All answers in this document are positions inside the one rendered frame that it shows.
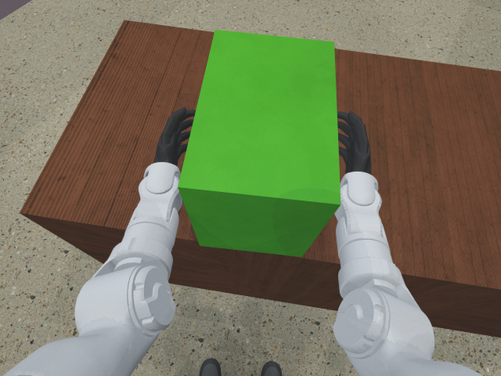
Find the robot right hand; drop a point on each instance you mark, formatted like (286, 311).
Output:
(357, 153)

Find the right robot forearm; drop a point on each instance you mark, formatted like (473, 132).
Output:
(362, 245)

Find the robot left hand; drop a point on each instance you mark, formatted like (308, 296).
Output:
(169, 148)

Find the pedestal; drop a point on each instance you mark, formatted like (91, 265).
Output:
(434, 132)

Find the robot left upper arm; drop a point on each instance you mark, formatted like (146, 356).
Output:
(119, 316)

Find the robot right upper arm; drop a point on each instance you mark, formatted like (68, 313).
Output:
(385, 336)

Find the robot left foot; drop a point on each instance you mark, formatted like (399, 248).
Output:
(210, 367)

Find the left robot forearm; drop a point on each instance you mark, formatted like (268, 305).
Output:
(151, 232)

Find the carton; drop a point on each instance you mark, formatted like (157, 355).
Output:
(261, 171)

